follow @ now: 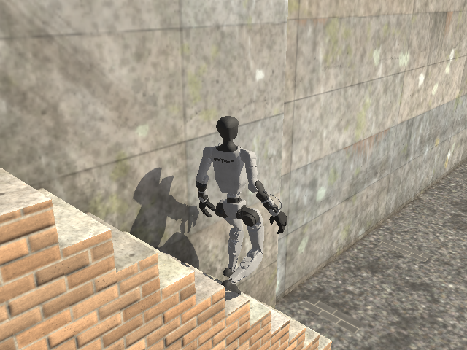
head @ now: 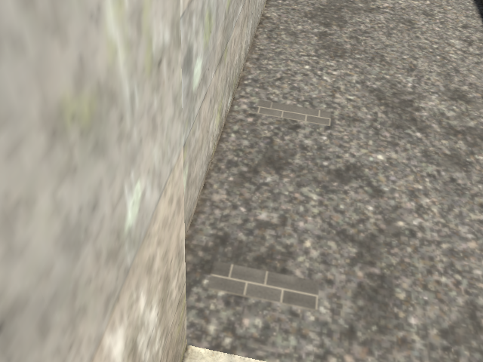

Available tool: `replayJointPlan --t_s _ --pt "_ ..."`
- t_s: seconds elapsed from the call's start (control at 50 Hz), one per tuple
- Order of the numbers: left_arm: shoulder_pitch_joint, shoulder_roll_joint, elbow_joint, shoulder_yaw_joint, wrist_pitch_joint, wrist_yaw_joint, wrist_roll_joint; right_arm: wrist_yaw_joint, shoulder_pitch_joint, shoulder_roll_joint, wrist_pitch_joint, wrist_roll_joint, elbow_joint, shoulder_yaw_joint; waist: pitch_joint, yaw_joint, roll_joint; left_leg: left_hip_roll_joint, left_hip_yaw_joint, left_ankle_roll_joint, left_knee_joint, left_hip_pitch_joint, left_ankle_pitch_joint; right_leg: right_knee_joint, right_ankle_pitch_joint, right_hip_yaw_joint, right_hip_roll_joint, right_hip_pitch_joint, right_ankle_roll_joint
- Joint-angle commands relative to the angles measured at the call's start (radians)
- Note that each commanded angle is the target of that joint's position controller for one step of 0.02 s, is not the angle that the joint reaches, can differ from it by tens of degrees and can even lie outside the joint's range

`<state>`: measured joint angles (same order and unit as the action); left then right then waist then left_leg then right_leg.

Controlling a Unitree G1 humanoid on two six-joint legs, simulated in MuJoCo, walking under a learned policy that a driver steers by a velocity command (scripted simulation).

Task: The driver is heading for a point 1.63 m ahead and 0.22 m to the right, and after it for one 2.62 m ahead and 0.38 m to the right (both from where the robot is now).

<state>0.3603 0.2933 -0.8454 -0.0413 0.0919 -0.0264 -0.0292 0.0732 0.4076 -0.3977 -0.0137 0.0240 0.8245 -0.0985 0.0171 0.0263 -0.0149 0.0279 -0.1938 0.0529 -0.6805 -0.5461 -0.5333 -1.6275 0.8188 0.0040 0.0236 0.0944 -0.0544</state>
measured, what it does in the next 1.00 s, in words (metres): goes down, turning right: left foot 0.40 m lower, then right foot 0.25 m lower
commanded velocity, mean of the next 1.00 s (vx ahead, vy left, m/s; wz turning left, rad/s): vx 0.12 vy -0.01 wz -0.33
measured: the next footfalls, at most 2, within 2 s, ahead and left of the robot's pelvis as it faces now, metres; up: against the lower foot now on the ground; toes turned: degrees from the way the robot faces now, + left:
left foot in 0.10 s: +0.19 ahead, +0.15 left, -0.40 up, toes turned +4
right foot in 0.54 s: +0.40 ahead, -0.14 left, -0.64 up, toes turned +17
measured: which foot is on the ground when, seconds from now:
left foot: up 0.00-0.08, down 0.10-0.56, up 0.58-0.92, down 0.94-1.00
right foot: down 0.00-0.00, up 0.02-0.52, down 0.54-1.00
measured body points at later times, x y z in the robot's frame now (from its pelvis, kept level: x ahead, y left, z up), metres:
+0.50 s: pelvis +0.31 +0.00 -0.33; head +0.27 +0.02 +0.11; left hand +0.39 +0.26 -0.46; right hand +0.37 -0.28 -0.44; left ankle +0.16 +0.13 -0.95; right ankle +0.43 -0.14 -1.05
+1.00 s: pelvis +0.44 +0.01 -0.49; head +0.42 +0.03 -0.04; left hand +0.66 +0.20 -0.58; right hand +0.56 -0.30 -0.53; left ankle +0.60 +0.12 -1.21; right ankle +0.36 -0.15 -1.18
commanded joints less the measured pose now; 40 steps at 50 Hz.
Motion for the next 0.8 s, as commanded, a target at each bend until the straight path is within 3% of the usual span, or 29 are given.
replayJointPlan --t_s 0.02,0.06,0.08,0.1,0.12,0.14,0.16,0.18,0.2,0.22,0.24,0.26,0.3,0.32,0.38,0.44,0.5,0.54,0.56,0.58,0.6,0.62,0.64,0.66,0.68,0.7,0.74,0.76,0.8 --pt "-0.253 0.054 0.056 -0.030 -0.002 -0.019 -0.013 -0.023 0.444 -0.005 -0.013 -0.002 0.210 -0.019 -0.110 -0.272 -0.128 0.065 0.048 0.010 0.538 0.569 -0.415 -0.394 -0.020 0.133 0.091 0.411 -0.110" --pt "-0.309 0.018 0.090 -0.011 -0.030 -0.005 0.007 -0.045 0.598 -0.004 -0.023 0.002 0.338 -0.003 -0.098 -0.244 -0.151 0.116 0.070 -0.011 0.728 0.657 -0.595 -0.549 0.158 0.127 0.141 0.391 -0.112" --pt "-0.231 0.047 0.084 -0.023 -0.072 -0.016 0.068 -0.030 0.580 0.034 -0.066 -0.072 0.301 0.051 -0.056 -0.213 0.014 0.138 0.020 -0.105 0.512 0.830 -0.466 -0.513 0.101 0.112 0.182 0.520 -0.097" --pt "-0.224 -0.006 0.168 -0.002 -0.078 -0.020 0.048 -0.010 0.579 -0.030 -0.071 -0.088 0.317 0.055 0.033 -0.153 -0.160 0.122 0.000 -0.147 0.270 0.903 -0.702 -0.554 0.198 0.066 0.116 0.538 -0.082" --pt "-0.288 -0.013 0.262 0.014 -0.090 -0.020 0.014 -0.031 0.540 -0.068 -0.018 -0.035 0.307 0.047 -0.012 -0.157 -0.287 0.030 0.100 -0.292 0.219 0.861 -0.859 -0.432 0.091 0.064 0.101 0.584 -0.072" --pt "0.034 -0.225 0.371 0.083 -0.121 -0.013 0.083 -0.108 0.046 -0.550 0.027 0.068 0.208 -0.097 -0.063 0.255 -0.783 0.530 -0.686 0.211 0.141 0.826 0.066 0.356 -0.348 -0.432 -0.218 0.976 -0.007" --pt "-0.044 -0.032 0.273 0.052 -0.117 0.005 0.102 -0.180 -0.100 -0.146 0.035 -0.036 0.095 -0.006 0.153 0.071 -0.400 0.486 -0.601 0.171 0.231 0.662 0.021 0.399 -0.608 -0.381 -0.257 0.681 -0.057" --pt "0.014 0.026 0.113 0.004 -0.120 0.015 0.161 -0.195 0.128 0.019 0.010 -0.126 0.198 0.034 0.279 -0.048 -0.236 0.495 -0.465 0.152 0.276 0.690 -0.573 -0.107 -0.455 -0.251 -0.070 0.475 -0.103" --pt "0.016 0.065 0.146 -0.024 -0.118 0.012 0.191 -0.204 0.110 -0.079 -0.014 -0.094 0.175 0.005 0.351 -0.013 -0.201 0.449 -0.448 0.077 0.172 0.701 -0.391 0.159 -0.609 -0.473 -0.069 0.436 -0.085" --pt "-0.053 0.049 0.202 -0.036 -0.113 0.010 0.097 -0.211 0.048 -0.098 -0.019 -0.040 0.158 -0.005 0.160 0.004 -0.151 0.421 -0.249 0.084 0.192 0.551 -0.359 0.629 -0.863 -0.479 -0.077 0.506 -0.086" --pt "-0.124 0.026 0.180 -0.040 -0.090 0.026 0.069 -0.217 0.058 -0.012 -0.038 -0.053 0.170 0.022 0.068 -0.025 -0.157 0.295 -0.070 0.026 0.197 0.376 -0.326 0.775 -1.030 -0.349 -0.074 0.312 -0.093" --pt "-0.108 0.003 0.144 -0.043 -0.074 0.047 0.070 -0.216 0.046 -0.030 -0.039 -0.083 0.163 0.022 0.067 -0.025 -0.168 0.256 -0.015 -0.012 0.209 0.250 -0.286 0.668 -1.097 -0.255 -0.017 0.126 -0.125" --pt "-0.098 0.080 0.132 -0.083 -0.049 0.096 0.056 -0.241 -0.002 -0.016 -0.046 -0.042 0.091 0.013 -0.007 -0.024 -0.203 0.175 0.097 -0.052 0.059 0.172 0.190 0.801 -1.374 -0.297 0.013 0.182 -0.117" --pt "-0.111 0.092 0.122 -0.087 -0.055 0.114 0.041 -0.257 0.059 0.032 -0.046 -0.016 0.074 0.025 -0.088 -0.062 -0.124 0.117 0.201 -0.094 0.045 0.170 0.393 0.947 -1.454 -0.287 0.056 0.234 -0.123" --pt "-0.093 -0.002 0.119 -0.050 -0.067 0.133 0.013 -0.293 0.181 0.069 -0.054 0.027 0.095 0.020 -0.190 -0.085 -0.015 0.118 0.231 -0.130 -0.130 0.147 0.620 1.164 -1.629 -0.291 0.052 0.279 -0.103" --pt "0.002 0.046 0.094 -0.044 -0.107 0.132 0.009 -0.307 0.059 0.073 -0.071 0.022 0.028 0.018 -0.202 -0.029 0.014 0.176 0.238 -0.121 -0.319 0.006 0.748 1.098 -1.702 -0.189 -0.001 0.246 -0.113" --pt "0.113 0.072 0.060 -0.049 -0.155 0.086 0.011 -0.260 -0.085 0.066 -0.072 0.029 -0.062 0.019 -0.131 0.064 -0.044 0.260 0.292 -0.117 -0.572 -0.025 0.844 0.925 -1.528 -0.088 -0.007 0.263 -0.137" --pt "0.395 0.141 -0.032 -0.075 -0.158 0.066 0.014 -0.226 -0.242 0.063 -0.038 0.059 -0.120 0.012 -0.058 0.204 -0.134 0.271 0.326 -0.168 -0.944 -0.134 0.646 0.982 -1.208 -0.173 -0.018 0.049 -0.154" --pt "0.437 0.169 -0.054 -0.076 -0.146 0.065 0.015 -0.224 -0.231 0.071 -0.010 0.047 -0.116 0.011 -0.132 0.226 0.170 0.085 0.398 -0.241 -1.298 -0.298 1.155 1.276 -1.667 -0.310 -0.061 -0.079 -0.068" --pt "0.275 0.402 -0.044 -0.118 -0.132 0.051 0.042 -0.196 -0.079 0.099 -0.020 -0.033 -0.227 0.024 -0.216 0.017 0.771 -0.159 0.284 -0.286 -1.619 -0.635 1.515 1.176 -2.323 -0.622 0.047 -0.252 0.070" --pt "0.264 0.347 -0.015 -0.102 -0.131 0.049 0.018 -0.172 -0.023 0.080 -0.049 -0.031 -0.178 0.022 -0.009 0.059 0.755 -0.076 0.157 -0.279 -1.643 -0.730 1.594 1.042 -2.675 -0.664 -0.035 -0.477 0.124" --pt "0.301 0.221 -0.015 -0.065 -0.139 0.040 0.027 -0.153 -0.051 0.077 -0.054 -0.041 -0.168 0.030 0.057 0.060 0.591 -0.032 0.146 -0.271 -1.617 -0.733 1.561 0.994 -2.625 -0.601 -0.050 -0.492 0.149" --pt "0.248 0.219 -0.006 -0.078 -0.142 0.022 0.033 -0.152 -0.148 0.076 -0.063 -0.048 -0.200 0.033 0.127 0.068 0.330 -0.012 0.122 -0.223 -1.572 -0.742 1.447 0.965 -2.466 -0.663 -0.078 -0.460 0.188" --pt "0.048 0.354 0.088 -0.118 -0.127 0.012 0.026 -0.150 -0.174 0.097 -0.075 0.011 -0.268 0.059 0.275 -0.028 0.140 0.027 -0.073 -0.161 -1.392 -0.670 1.222 0.980 -1.953 -1.176 -0.286 -0.286 0.421" --pt "-0.109 0.290 0.145 -0.098 -0.128 0.000 0.022 -0.163 -0.169 0.049 -0.056 0.012 -0.194 0.041 0.276 -0.066 -0.079 0.040 -0.122 -0.174 -1.310 -0.573 1.179 1.008 -1.946 -1.204 -0.359 -0.191 0.495" --pt "-0.037 0.202 0.151 -0.064 -0.116 -0.029 0.000 -0.179 -0.224 0.011 -0.029 -0.008 -0.169 0.017 0.256 0.007 -0.169 -0.010 -0.151 -0.215 -1.140 -0.585 1.026 1.011 -1.632 -1.099 -0.300 -0.190 0.470" --pt "-0.050 0.121 0.174 -0.040 -0.139 -0.061 0.100 -0.177 -0.312 0.097 0.017 -0.035 -0.253 0.043 0.132 -0.012 -0.097 -0.029 -0.075 -0.197 -0.594 -0.481 0.711 0.992 -1.155 -0.827 -0.115 -0.045 0.300" --pt "-0.017 0.069 0.190 -0.023 -0.153 -0.069 0.104 -0.152 -0.406 0.174 0.023 -0.059 -0.299 0.062 0.045 0.013 -0.047 -0.061 0.000 -0.178 -0.311 -0.254 0.547 1.018 -1.040 -0.706 -0.011 0.117 0.259" --pt "-0.161 0.119 0.249 -0.025 -0.168 -0.052 0.028 -0.091 -0.246 0.152 0.011 -0.054 -0.258 0.048 0.153 -0.076 0.127 -0.114 0.074 -0.156 -0.489 0.253 0.385 1.069 -1.164 -0.666 0.025 0.392 0.271"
